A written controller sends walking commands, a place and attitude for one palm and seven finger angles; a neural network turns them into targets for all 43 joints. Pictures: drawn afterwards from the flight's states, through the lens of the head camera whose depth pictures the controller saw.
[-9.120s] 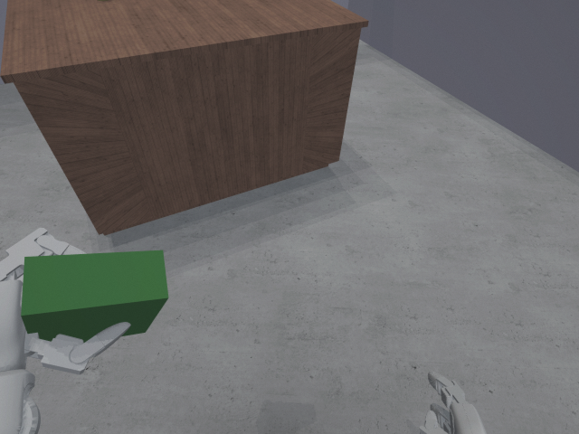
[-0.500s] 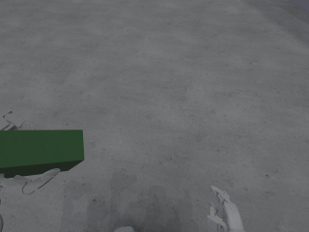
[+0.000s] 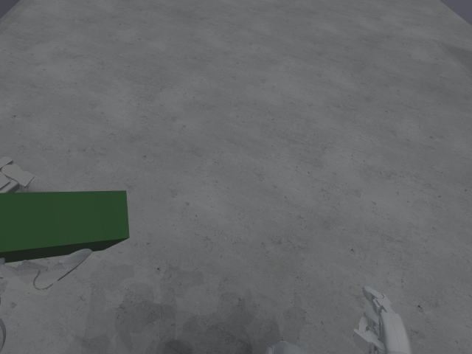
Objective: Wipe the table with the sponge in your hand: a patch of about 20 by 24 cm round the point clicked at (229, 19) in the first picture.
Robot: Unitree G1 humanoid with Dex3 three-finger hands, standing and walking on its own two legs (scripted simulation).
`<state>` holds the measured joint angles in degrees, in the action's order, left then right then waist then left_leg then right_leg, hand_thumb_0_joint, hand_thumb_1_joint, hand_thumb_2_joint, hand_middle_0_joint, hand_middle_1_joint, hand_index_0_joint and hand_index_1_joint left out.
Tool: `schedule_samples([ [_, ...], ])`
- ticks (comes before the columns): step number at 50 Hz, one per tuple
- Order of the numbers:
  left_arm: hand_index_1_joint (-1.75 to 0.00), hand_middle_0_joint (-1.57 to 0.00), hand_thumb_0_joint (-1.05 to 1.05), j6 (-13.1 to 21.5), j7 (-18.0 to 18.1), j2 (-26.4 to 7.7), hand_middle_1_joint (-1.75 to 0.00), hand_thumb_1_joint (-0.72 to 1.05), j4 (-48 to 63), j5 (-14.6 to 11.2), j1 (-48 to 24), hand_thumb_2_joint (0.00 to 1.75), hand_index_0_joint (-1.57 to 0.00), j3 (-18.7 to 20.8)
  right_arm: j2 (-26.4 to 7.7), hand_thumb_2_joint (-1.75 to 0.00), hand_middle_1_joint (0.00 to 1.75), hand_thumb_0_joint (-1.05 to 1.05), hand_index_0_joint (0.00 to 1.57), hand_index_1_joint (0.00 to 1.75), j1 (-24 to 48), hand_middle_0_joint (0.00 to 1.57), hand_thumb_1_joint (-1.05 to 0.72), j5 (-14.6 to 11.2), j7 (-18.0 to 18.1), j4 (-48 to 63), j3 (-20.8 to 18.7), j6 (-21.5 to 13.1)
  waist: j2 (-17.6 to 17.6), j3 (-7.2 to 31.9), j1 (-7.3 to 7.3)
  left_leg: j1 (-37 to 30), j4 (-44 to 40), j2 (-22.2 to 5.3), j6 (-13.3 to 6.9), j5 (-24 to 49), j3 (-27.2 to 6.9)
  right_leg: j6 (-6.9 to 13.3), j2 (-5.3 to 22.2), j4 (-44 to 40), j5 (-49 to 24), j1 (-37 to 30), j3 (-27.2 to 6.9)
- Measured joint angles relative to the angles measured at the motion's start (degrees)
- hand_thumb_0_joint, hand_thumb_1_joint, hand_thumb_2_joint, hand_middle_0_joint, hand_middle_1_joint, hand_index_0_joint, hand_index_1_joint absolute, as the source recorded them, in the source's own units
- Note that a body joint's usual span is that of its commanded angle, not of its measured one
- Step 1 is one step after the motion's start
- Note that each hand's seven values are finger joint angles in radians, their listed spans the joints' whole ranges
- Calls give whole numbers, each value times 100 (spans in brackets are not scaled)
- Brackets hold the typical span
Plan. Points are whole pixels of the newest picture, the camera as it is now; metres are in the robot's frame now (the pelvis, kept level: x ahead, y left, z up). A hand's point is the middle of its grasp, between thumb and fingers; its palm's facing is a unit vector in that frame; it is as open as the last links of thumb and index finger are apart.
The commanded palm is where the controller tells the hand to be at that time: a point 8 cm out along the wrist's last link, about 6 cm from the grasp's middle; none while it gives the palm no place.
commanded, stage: turn to face it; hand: left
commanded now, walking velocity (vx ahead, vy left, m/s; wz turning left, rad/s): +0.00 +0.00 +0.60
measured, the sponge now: (78, 227) +0.23 +0.21 +0.16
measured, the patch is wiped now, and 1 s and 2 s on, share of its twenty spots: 0.00 0.00 0.00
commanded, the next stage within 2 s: none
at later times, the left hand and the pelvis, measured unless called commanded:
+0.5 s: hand out of the picture +0.05 +0.23 +0.18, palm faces +0.60 -0.66 -0.45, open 9.6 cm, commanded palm -0.02 +0.26 +0.19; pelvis -0.08 -0.06 +0.02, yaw +19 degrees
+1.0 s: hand out of the picture -0.13 +0.22 +0.20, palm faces +0.76 -0.42 -0.50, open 9.6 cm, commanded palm -0.19 +0.23 +0.19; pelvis -0.15 -0.09 +0.01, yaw +36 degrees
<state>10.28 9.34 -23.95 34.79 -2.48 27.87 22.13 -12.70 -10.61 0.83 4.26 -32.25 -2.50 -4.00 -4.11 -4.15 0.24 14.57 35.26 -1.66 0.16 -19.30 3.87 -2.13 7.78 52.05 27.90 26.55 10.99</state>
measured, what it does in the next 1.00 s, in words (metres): walks backwards, turning left: right foot, then left foot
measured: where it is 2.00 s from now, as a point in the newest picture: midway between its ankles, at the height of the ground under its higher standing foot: outside the picture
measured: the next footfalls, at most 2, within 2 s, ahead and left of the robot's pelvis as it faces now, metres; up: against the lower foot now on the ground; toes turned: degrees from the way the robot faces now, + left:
right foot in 0.28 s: +0.00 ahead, -0.13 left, +0.00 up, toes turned +7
left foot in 0.66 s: -0.17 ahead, +0.07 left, +0.00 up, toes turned +31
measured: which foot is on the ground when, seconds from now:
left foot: down 0.00-0.30, up 0.32-0.64, down 0.66-1.00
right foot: up 0.00-0.26, down 0.28-0.66, up 0.68-1.00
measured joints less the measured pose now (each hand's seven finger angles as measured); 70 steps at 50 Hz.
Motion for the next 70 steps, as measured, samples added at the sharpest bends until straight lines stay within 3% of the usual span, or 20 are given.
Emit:
schedule_samples([
  [2, -135, -80, -1, -13, -90, -15, -134, -45, -129, 94, -89, 100, -79, -29, 215, -90, 30, 1, 19, 30, -68, 19, -91, -42, -109, -107, 109, -106, 117, 25, 21, 44, -75, -44, 28, 69, -277, -155, -252, 719, 133, 189, -307],
  [5, -135, -80, -1, -53, -142, 71, -134, -45, -54, 64, 5, 100, -79, -72, 447, -90, 30, 1, 19, 30, -169, 20, -91, -93, -275, -179, 293, -218, 310, 63, -10, 74, -334, -96, 80, 341, -594, -285, -450, 723, -78, 151, -476],
  [13, -135, -80, -1, -173, -237, 112, -134, -45, -191, -96, 126, 100, -79, -76, 570, -90, 31, 1, 20, 30, -125, 20, -90, -74, -344, -254, 503, -274, 722, 48, -211, 482, -453, 40, 247, 788, -1175, -382, -817, -1419, -311, -1055, -621],
  [14, -135, -80, -1, -209, -240, 81, -134, -45, -252, -93, 88, 100, -79, -52, 546, -90, 31, 1, 20, 30, -96, 20, -90, -77, -341, -247, 505, -259, 707, 49, -249, 594, -352, 106, 284, 789, -1206, -341, -815, -1928, -551, -1302, -610],
  [15, -135, -80, -1, -238, -242, 121, -134, -45, -337, -59, 11, 100, -79, -73, 473, -90, 31, 1, 20, 30, -32, 20, -90, -90, -335, -258, 488, -230, 798, 2, -281, 726, -155, 80, 242, 694, -1224, -112, -864, -2156, -985, -1358, -549],
  [18, -135, -80, -1, -340, -220, 278, -134, -45, -552, -73, -162, 100, -79, -269, 247, -90, 31, 1, 20, 30, 108, 20, -90, -116, -282, -412, 373, -114, 836, -157, -228, 1306, 1621, 213, 260, -334, -959, 421, -722, -1971, -1071, -1316, -325],
  [22, -135, -80, -1, -322, -210, 390, -134, -45, -622, -61, 31, 100, -79, -334, 48, -90, 30, 2, 20, 30, 84, 20, -90, -107, -122, -442, 250, 32, 552, -134, -102, 1545, 3140, 209, 406, -397, -380, 473, -418, -2209, -1195, -1405, -169],
  [30, -135, -80, -1, -196, -9, 197, -134, -44, -252, 4, 97, 100, -79, -197, -247, -90, 30, 2, 19, 30, -99, 20, -91, 17, 83, -159, -11, 48, 140, 58, 8, 364, 963, -52, 250, -809, 154, 407, -25, -2250, -1408, -1083, 307],
  [33, -135, -80, -1, -140, 54, 160, -134, -44, 80, -40, 151, 100, -79, -86, -346, -90, 30, 2, 19, 30, -109, 20, -91, 20, 52, 34, -63, 65, 141, 101, 58, -232, -353, -48, 147, 47, 154, 307, 132, -1655, -1217, -707, 463],
  [35, -135, -80, -1, -59, 43, 43, -134, -44, 112, -64, 68, 100, -79, -9, -193, -90, 30, 2, 19, 30, -19, 19, -91, -2, 25, 12, -112, 26, -25, -15, 48, -181, -237, 81, 20, 109, 124, 65, 182, -683, -504, -333, 75],
  [37, -135, -80, -1, -22, -36, -3, -134, -44, 18, 47, 24, 100, -79, -4, 7, -90, 30, 2, 19, 30, -13, 19, -91, -25, -70, -55, -55, -44, 3, -43, 54, -110, -127, 74, -19, -9, -40, -100, -64, 399, 217, 15, -292],
  [40, -135, -80, -1, -41, -109, -20, -135, -44, 84, 103, 141, 100, -79, -28, 273, -90, 30, 1, 19, 30, -88, 19, -91, -95, -257, -123, 123, -185, 171, -8, 61, -93, -342, 5, 18, 181, -331, -242, -353, 1138, 140, 325, -463],
  [45, -135, -80, -1, -21, -192, 9, -135, -44, 212, -26, 346, 100, -79, -61, 532, -90, 30, 1, 20, 30, -214, 20, -90, -117, -361, -174, 391, -295, 465, 41, -37, -46, -729, 5, 75, 592, -722, -368, -564, 379, -244, 110, -530],
  [51, -135, -80, -1, -203, -247, 56, -135, -44, -362, -102, 160, 100, -79, -34, 509, -90, 31, 1, 20, 30, -138, 20, -90, -106, -306, -274, 490, -233, 741, 74, -205, 296, -600, 136, 240, 781, -1086, -392, -792, -1368, -446, -901, -608],
  [52, -135, -80, -1, -249, -244, 63, -135, -44, -443, -89, 111, 100, -79, -28, 478, -90, 31, 1, 20, 30, -113, 20, -90, -111, -298, -270, 491, -222, 742, 77, -247, 414, -458, 178, 281, 751, -1119, -323, -798, -1876, -754, -1142, -592],
  [54, -135, -80, -1, -355, -227, 229, -135, -44, -611, -23, -92, 100, -79, -165, 322, -90, 31, 1, 20, 30, 5, 20, -90, -130, -267, -338, 438, -175, 927, -39, -238, 747, 298, 120, 197, 102, -1130, 261, -882, -1994, -1178, -1171, -390],
  [56, -135, -80, -1, -435, -191, 344, -135, -44, -656, -41, -198, 100, -79, -313, 200, -90, 30, 1, 20, 30, 54, 20, -90, -133, -250, -430, 359, -116, 809, -111, -219, 1163, 1694, 277, 246, -442, -918, 588, -715, -1923, -1170, -1161, -269],
  [60, -135, -80, -1, -352, -159, 407, -135, -44, -558, -34, 33, 100, -79, -374, 9, -90, 30, 2, 20, 30, 45, 20, -90, -94, -117, -423, 228, 13, 518, -92, -76, 1474, 3349, 259, 409, -374, -425, 678, -446, -2228, -1346, -1266, -95],
  [65, -135, -80, -1, -214, -70, 190, -135, -44, -501, -14, 132, 100, -79, -265, -184, -90, 30, 2, 20, 30, -75, 20, -90, -18, 53, -256, 44, 38, 266, 33, 24, 888, 2317, 30, 374, -539, -13, 709, -205, -2518, -1598, -1229, 200],
  [70, -135, -80, -1, -167, 52, 154, -135, -44, -317, -10, 120, 100, -79, -137, -326, -90, 30, 2, 19, 30, -153, 20, -91, 8, 65, -106, -56, 52, 156, 134, -12, 213, 942, -50, 224, -843, 174, 714, -39, -2409, -1684, -962, 489],
])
